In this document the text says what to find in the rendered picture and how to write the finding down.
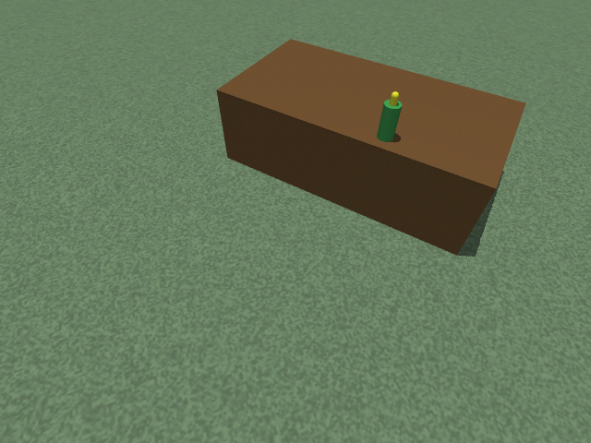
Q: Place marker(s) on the bottle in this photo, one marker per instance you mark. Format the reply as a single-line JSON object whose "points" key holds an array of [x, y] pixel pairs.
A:
{"points": [[389, 118]]}

